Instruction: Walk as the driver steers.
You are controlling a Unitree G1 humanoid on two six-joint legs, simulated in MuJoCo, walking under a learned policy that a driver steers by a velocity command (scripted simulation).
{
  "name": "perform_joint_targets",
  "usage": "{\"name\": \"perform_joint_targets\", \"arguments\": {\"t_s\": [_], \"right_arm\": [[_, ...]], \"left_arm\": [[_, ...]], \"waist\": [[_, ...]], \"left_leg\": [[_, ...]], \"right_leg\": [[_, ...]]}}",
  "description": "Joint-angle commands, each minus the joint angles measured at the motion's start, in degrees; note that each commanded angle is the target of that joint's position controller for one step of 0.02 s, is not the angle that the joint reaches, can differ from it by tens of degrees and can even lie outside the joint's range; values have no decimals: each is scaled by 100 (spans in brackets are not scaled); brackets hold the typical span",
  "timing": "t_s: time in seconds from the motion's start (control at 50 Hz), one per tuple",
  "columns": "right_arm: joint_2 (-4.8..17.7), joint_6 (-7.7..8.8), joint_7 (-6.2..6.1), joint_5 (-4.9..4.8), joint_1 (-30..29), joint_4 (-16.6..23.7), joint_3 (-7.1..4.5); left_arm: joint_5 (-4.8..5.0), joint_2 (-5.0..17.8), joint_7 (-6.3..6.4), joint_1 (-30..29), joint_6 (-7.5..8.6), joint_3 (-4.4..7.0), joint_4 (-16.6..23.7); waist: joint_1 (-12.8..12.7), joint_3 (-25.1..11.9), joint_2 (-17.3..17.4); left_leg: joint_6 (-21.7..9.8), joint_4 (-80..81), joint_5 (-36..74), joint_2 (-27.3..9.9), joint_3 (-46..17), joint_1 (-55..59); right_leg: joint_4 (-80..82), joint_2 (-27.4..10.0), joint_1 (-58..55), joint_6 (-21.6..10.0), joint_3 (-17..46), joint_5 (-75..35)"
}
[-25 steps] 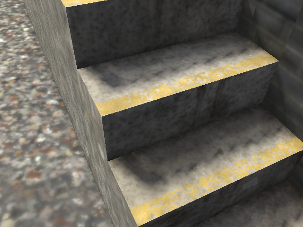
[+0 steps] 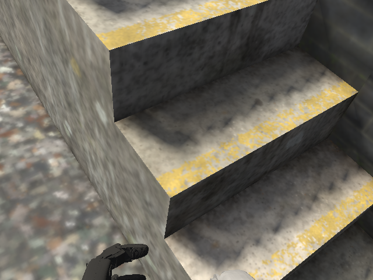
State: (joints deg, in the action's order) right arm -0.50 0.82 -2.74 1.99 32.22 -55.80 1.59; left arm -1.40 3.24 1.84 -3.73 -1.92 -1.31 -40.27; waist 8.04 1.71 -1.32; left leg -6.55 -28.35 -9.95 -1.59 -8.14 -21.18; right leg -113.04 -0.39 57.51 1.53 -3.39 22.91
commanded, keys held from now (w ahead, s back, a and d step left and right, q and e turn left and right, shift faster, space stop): w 1.00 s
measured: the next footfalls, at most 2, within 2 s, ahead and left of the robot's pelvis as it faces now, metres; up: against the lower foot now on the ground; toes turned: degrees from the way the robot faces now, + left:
right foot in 0.22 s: -0.03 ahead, -0.13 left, +0.00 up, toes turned +2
left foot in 0.68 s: -0.14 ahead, +0.21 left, +0.00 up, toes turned +9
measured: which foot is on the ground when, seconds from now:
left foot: down 0.00-0.18, up 0.20-0.66, down 0.68-1.00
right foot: up 0.00-0.20, down 0.22-0.66, up 0.68-1.00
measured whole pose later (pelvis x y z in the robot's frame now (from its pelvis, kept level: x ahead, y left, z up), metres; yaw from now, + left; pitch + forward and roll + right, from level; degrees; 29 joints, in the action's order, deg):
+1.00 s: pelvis -0.12 +0.16 +0.00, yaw +8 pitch +3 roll +1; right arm 10.0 1.7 -0.8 0.5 27.5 -48.3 -0.7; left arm 0.7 14.4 1.5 5.2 4.4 3.0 -46.6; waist 4.8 -1.6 -1.0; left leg -5.7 -10.9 -10.9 6.0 1.8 -2.9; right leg -49.5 -4.9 42.0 -2.9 -0.9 -1.9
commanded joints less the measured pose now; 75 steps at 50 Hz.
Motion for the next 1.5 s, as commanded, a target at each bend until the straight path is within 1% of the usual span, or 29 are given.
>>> {"name": "perform_joint_targets", "arguments": {"t_s": [0.02, 0.14, 0.18, 0.2, 0.22, 0.24, 0.26, 0.28, 0.32, 0.42, 0.44, 0.52, 0.6, 0.64, 0.68, 0.7, 0.72, 0.74, 0.8, 0.86, 1.08, 1.18, 1.2, 1.22, 1.24, 1.26, 1.3, 1.34, 1.5], "right_arm": [[983, -77, 0, 60, -461, 689, -226], [1921, -167, 12, -146, -2707, 1495, -561], [1554, -262, 30, 112, -3395, 1625, -540], [981, -293, -7, 195, -3316, 1611, -385], [263, -244, 43, 384, -2634, 1484, -159], [-534, -139, 80, 412, -1690, 1529, 74], [66, -52, 300, 383, -1348, 2016, -71], [1121, -16, 370, 504, -2564, 2361, -257], [1976, -165, 303, 389, -2689, 2221, -527], [1870, -447, 520, 130, -1954, 1667, -605], [1802, -426, 229, -354, -2472, 2060, -574], [1507, -376, 88, -162, -2718, 2229, -489], [1603, -310, 148, -248, -1621, 1837, -597], [1547, -339, 141, -249, -810, 1381, -641], [1444, -279, 302, -303, -101, 926, -604], [2175, -147, 320, -260, -11, 1155, -627], [2602, 17, 386, -222, 19, 1269, -763], [2363, 192, 394, -288, -704, 1351, -644], [2100, 252, 310, -183, -1439, 1442, -535], [1788, 240, 236, -145, -785, 1160, -426], [1961, 17, 214, -156, -201, 908, -493], [2274, -55, 304, -114, -698, 1041, -584], [2197, -38, 321, -9, -1180, 1298, -523], [1718, 71, 342, -119, -710, 1484, -432], [2190, 184, 389, -241, -954, 1427, -534], [2381, 229, 423, -363, -1200, 1592, -594], [2263, 165, 415, -166, -1361, 1733, -552], [2004, 52, 460, -134, -1203, 1811, -493], [1787, 46, 534, -168, -2362, 2362, -325]], "left_arm": [[34, 291, 106, -98, 74, 136, 490], [90, 888, 367, 2269, -105, 431, 4], [143, 1087, 505, 4180, -228, 619, -958], [189, 793, 520, 4426, -174, 478, -1352], [-35, 294, 424, 4170, 30, 166, -1389], [-79, 111, 282, 3667, 150, -101, -1049], [-192, 1675, 215, 2617, 182, 310, -345], [-102, 2013, 172, 1771, 241, 476, -191], [-91, 1929, 119, 932, 272, 502, -173], [37, 1819, -60, 2451, 405, 732, -1025], [69, 1202, 164, 3095, 499, 438, -1184], [164, 1637, 462, 3250, 458, 627, -1157], [358, 2165, 458, 2476, 437, 809, -914], [384, 2030, 458, 2210, 367, 774, -849], [81, 1222, 352, 2164, 287, 564, -766], [-65, 654, 275, 1998, 358, 429, -405], [272, 919, 257, 1533, 531, 479, -79], [454, 1327, 231, 883, 645, 543, 87], [124, 1513, 111, 1501, 723, 622, -517], [125, 1440, -3, 1365, 700, 589, -590], [290, 1579, -157, -193, 791, 375, 17], [221, 2056, -54, 1413, 885, 558, -206], [143, 2435, 57, 2856, 861, 670, -459], [43, 2892, 66, 3184, 855, 789, -575], [178, 2440, 114, 2868, 871, 669, -566], [243, 2281, 133, 2272, 899, 598, -465], [219, 1937, 158, 1639, 948, 454, -398], [83, 1919, 62, 1564, 990, 402, -438], [193, 2503, -10, 1932, 848, 537, -519]], "waist": [[-431, -755, 1545], [-1677, -524, 784], [-2327, 122, 352], [-2278, 965, -495], [-1543, 925, -459], [-621, 687, -171], [-25, 731, -2098], [-341, 1219, -1677], [-226, 1270, -593], [-588, 363, -637], [-910, 199, -1310], [-1128, -30, -1231], [-725, 259, -1698], [-542, 585, -975], [-408, 488, 1283], [-621, 208, 2786], [-482, 273, 3226], [-708, 923, 2214], [-1076, 349, 641], [-802, 75, 396], [-205, 417, 434], [-1129, -697, 389], [-1793, -1480, 87], [-1487, -1879, -1205], [-1523, -1691, -520], [-1248, -753, -439], [-797, -119, 249], [-596, -130, -21], [-1027, 29, -539]], "left_leg": [[-1134, 949, 645, -46, -503, -743], [-657, 1816, -1696, -327, -170, -2631], [-439, -86, -2466, -310, -91, -2019], [-351, -2170, -2588, 459, 122, -1901], [-348, -4681, -2241, 1084, -572, -2458], [-252, -5848, -1557, 1228, -1649, -3653], [-114, -5312, -1295, 1117, -1301, -4593], [209, -5768, -583, 846, -1209, -4640], [620, -6360, 459, 702, -861, -4210], [837, -6222, 679, 384, 74, -2463], [934, -6249, 625, 390, 166, -2515], [1022, -3906, 8, 35, 707, -1880], [746, -1637, -1430, 33, 1237, 721], [341, 9, -1231, -49, 1363, 1273], [267, 627, -1199, 20, 924, 1888], [-227, 848, -1763, -885, -962, 1641], [-956, 2734, -4679, -1683, -3162, 1268], [-890, 3017, -4866, -1929, -3437, 1022], [-234, 2149, -1951, -1060, -1401, 1081], [-154, 2073, -644, -790, -681, 1580], [-353, 2217, 610, -743, -50, 2437], [-191, 20, 4173, -399, 261, 2484], [37, -1573, 2906, -156, 301, 988], [587, -3413, -1380, 896, 170, -1578], [547, -4320, -2047, 790, -578, -2211], [481, -4514, -1551, 589, -554, -2636], [490, -4268, -515, 90, -183, -2203], [542, -4055, -71, -57, -27, -1476], [904, -1285, 1372, -329, 669, -799]], "right_leg": [[776, 399, -1898, 97, -636, -409], [4581, 14, -5657, 24, -134, -369], [7454, -583, -5521, -286, 180, -156], [8630, -688, -4531, -157, 14, -439], [7515, -368, -3767, 196, 70, 519], [7341, -1290, -3440, 290, 2062, 448], [10490, -2802, -3216, -508, 5751, 2902], [11642, -2869, -2736, -860, 6862, 5718], [10692, -2223, -2159, -726, 5112, 4449], [9924, -1220, -2918, -883, 2239, 2187], [10172, -1524, -3538, -888, 2166, 1475], [10166, -1579, -4667, -554, 1425, 594], [10487, -1616, -3436, -510, 925, 638], [9772, -1567, -3180, -605, 998, 1109], [6458, -733, -2199, -444, 249, 1159], [4478, -52, -739, -339, 45, 1056], [3754, -319, -30, -591, 718, 588], [3586, -692, 471, -735, 966, -338], [3894, -898, -288, -617, 739, -1710], [4357, -738, -356, -533, 531, -2247], [7847, -242, -1657, -558, 33, -2141], [8748, 144, -4313, -1031, -205, -1757], [8623, -928, -6394, -1419, 1141, -1611], [9279, -2535, -8226, -2447, 4253, -358], [9915, -2602, -7867, -2227, 4918, 1139], [10106, -2480, -7047, -1879, 4181, 1119], [10179, -1992, -5558, -1477, 2655, -512], [10295, -1506, -4748, -1288, 1744, -1408], [10419, -1138, -4379, -1059, 451, -2025]]}}
Keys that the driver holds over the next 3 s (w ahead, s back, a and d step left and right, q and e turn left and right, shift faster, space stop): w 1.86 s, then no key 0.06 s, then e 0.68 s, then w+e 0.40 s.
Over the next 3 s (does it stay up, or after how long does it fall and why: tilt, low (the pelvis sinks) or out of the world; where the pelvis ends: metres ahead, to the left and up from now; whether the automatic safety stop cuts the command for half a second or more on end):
stays up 0.35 0.50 -0.02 its command is cut before an obstacle from the start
